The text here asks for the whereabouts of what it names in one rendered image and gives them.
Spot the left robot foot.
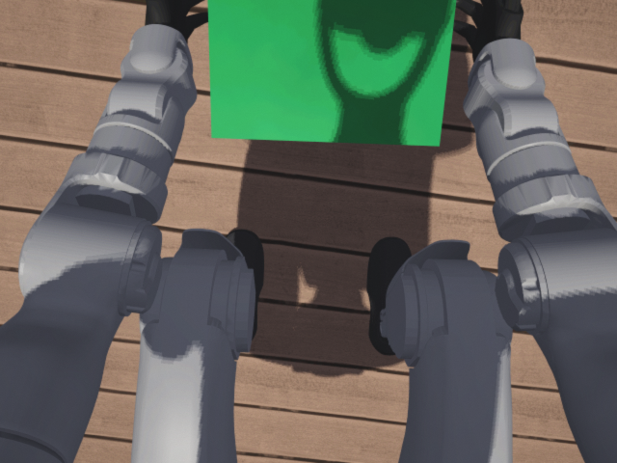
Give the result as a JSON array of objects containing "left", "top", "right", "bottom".
[{"left": 226, "top": 230, "right": 264, "bottom": 340}]

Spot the right robot hand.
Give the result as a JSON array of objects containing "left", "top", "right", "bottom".
[{"left": 453, "top": 0, "right": 523, "bottom": 62}]

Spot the robot right thigh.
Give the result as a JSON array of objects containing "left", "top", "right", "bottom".
[{"left": 390, "top": 259, "right": 513, "bottom": 463}]

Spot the right robot forearm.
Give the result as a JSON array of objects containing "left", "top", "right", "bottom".
[{"left": 463, "top": 39, "right": 617, "bottom": 242}]

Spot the left robot hand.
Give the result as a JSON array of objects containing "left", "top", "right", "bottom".
[{"left": 145, "top": 0, "right": 208, "bottom": 44}]

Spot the left robot forearm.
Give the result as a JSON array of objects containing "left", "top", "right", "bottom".
[{"left": 18, "top": 24, "right": 198, "bottom": 296}]

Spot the right robot upper arm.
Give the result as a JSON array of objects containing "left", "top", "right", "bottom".
[{"left": 495, "top": 228, "right": 617, "bottom": 463}]

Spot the carton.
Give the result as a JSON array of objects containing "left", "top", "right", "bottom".
[{"left": 207, "top": 0, "right": 456, "bottom": 147}]

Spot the left robot upper arm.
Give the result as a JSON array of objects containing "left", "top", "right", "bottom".
[{"left": 0, "top": 203, "right": 163, "bottom": 463}]

